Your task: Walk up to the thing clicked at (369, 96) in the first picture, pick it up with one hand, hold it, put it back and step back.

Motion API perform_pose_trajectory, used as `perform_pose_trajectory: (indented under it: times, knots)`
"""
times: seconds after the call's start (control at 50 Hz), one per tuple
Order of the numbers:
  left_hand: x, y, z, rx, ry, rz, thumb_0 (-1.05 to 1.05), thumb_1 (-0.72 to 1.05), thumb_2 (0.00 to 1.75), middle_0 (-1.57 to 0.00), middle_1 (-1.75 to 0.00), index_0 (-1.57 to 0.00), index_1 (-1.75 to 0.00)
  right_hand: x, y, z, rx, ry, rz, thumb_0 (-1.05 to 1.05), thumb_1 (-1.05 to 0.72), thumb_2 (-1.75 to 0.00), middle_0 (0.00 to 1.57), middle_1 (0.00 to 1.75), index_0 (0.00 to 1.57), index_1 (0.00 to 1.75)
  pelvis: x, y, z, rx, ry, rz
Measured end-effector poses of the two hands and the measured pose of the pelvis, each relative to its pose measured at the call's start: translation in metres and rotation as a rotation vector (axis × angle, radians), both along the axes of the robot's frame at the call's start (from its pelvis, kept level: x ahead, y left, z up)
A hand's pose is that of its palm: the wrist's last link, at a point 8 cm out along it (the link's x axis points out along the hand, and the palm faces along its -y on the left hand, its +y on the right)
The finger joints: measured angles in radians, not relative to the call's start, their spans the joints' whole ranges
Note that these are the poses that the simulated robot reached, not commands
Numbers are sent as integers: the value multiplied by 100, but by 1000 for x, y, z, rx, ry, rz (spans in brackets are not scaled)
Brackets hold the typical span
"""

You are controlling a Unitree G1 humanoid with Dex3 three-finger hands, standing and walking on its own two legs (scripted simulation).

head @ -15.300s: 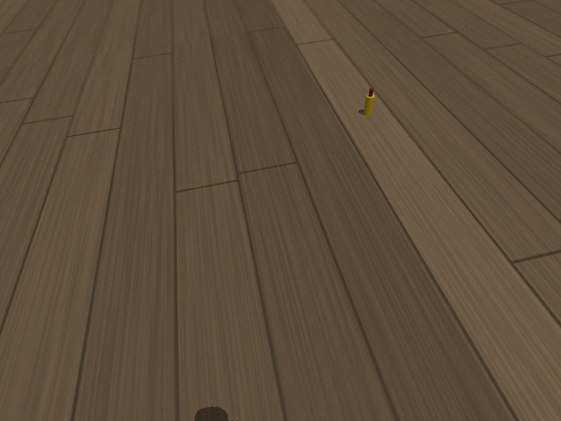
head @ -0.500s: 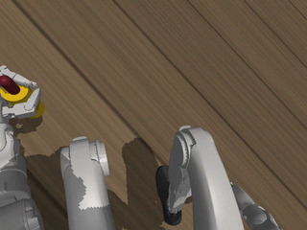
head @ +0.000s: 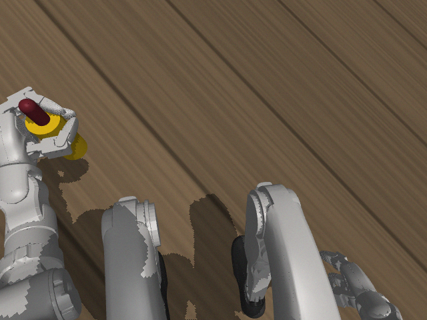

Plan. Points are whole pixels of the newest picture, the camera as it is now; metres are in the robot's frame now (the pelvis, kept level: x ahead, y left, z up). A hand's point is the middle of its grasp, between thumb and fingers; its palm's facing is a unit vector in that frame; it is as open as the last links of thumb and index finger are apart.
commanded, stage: settle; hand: left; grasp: from the side
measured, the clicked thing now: (53, 129) +0.44 +0.29 -0.06
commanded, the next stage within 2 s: lift in 0.62 s
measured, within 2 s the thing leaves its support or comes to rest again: neither
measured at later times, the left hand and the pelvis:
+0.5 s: hand (47, 119) +0.44 +0.27 -0.01, palm faces +0.22 -0.97 -0.07, open 5.6 cm; pelvis +0.00 +0.00 +0.02, yaw +2 degrees
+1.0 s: hand (44, 109) +0.44 +0.26 +0.02, palm faces +0.20 -0.98 -0.07, open 5.6 cm; pelvis +0.00 +0.00 +0.04, yaw +3 degrees
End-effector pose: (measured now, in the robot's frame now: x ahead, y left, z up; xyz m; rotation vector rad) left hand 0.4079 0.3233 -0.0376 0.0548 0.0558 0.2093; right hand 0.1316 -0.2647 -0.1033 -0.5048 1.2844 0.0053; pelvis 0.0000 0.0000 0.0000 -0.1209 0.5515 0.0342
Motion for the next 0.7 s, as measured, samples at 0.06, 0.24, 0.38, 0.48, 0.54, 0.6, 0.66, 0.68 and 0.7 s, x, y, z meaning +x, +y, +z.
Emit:
perform_pose_trajectory:
  times: [0.06, 0.24, 0.38, 0.48, 0.54, 0.6, 0.66, 0.68, 0.7]
  knots:
    - [-3, 0, 5, -6, -2, 15, 2, 5, 106, -86, -99, -110, -113, 1, 1, 3, 3, -8, -4, 1, -88, -89, 20, 30, 20, 30, -1, 0, 4, 4, 1, 3]
    - [-4, 3, 22, 20, -5, 19, 2, 4, 108, -87, -98, -110, -113, -3, 8, 9, 19, -20, -15, 1, -89, -89, 20, 30, 20, 30, -4, 1, 13, 10, 3, 11]
    - [-1, 2, 28, 14, 2, 21, 2, 4, 108, -87, -98, -111, -113, -10, 10, 12, 28, -13, -29, 1, -89, -89, 20, 30, 20, 30, -4, 2, 18, 13, 8, 16]
    - [-1, -1, 31, 14, 9, 13, 2, 4, 108, -87, -98, -111, -113, -16, 9, 14, 31, -3, -39, 1, -88, -89, 20, 30, 20, 30, -5, 2, 21, 17, 11, 18]
    - [0, -3, 32, 5, 3, 21, 2, 4, 108, -87, -98, -111, -113, -18, 8, 15, 32, 3, -42, 1, -88, -89, 20, 30, 20, 30, -5, 1, 22, 20, 13, 20]
    - [1, -5, 33, 4, 1, 23, 2, 4, 108, -87, -98, -110, -113, -19, 7, 16, 31, 6, -47, 1, -88, -89, 20, 30, 20, 30, -4, 0, 24, 22, 16, 20]
    - [3, -7, 35, 12, 4, 17, 2, 4, 108, -87, -98, -110, -113, -20, 6, 18, 30, 9, -51, 1, -88, -89, 20, 30, 20, 30, -4, 0, 25, 24, 18, 20]
    - [3, -7, 36, 13, 3, 14, 2, 4, 108, -87, -98, -110, -113, -20, 6, 18, 30, 10, -52, 1, -88, -89, 20, 30, 20, 30, -4, 0, 26, 25, 20, 21]
    - [4, -8, 37, 12, 2, 14, 2, 4, 108, -87, -98, -110, -113, -20, 5, 19, 30, 10, -52, 1, -88, -89, 20, 30, 20, 30, -3, 0, 26, 26, 21, 22]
